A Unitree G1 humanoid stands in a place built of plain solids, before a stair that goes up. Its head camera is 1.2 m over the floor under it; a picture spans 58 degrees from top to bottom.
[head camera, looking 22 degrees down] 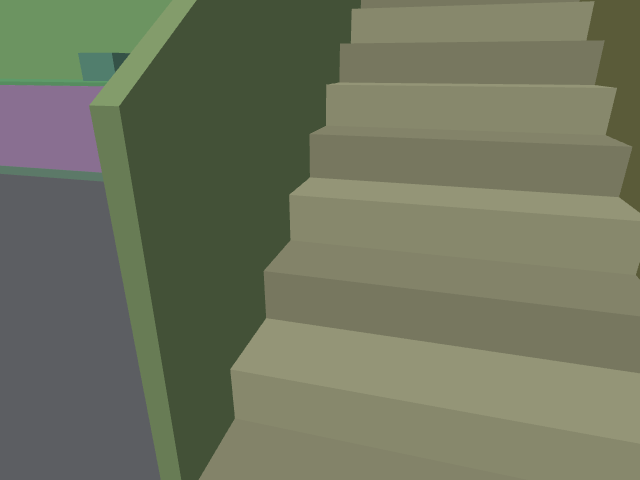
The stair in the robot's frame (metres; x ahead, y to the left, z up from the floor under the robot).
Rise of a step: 0.19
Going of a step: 0.29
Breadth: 1.20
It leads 15 degrees to the right of straight ahead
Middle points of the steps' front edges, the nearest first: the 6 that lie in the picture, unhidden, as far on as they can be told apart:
0.88 -0.32 0.37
1.16 -0.39 0.56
1.44 -0.46 0.74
1.71 -0.54 0.93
1.99 -0.61 1.12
2.26 -0.68 1.30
